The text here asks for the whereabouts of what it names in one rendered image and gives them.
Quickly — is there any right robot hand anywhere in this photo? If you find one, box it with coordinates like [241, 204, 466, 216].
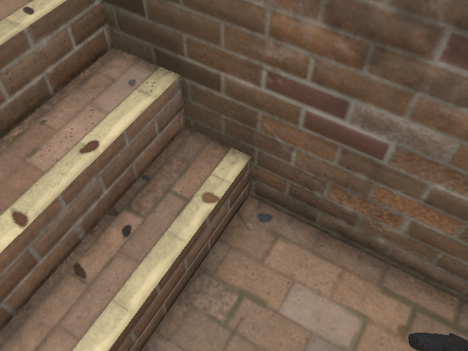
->
[408, 333, 468, 351]

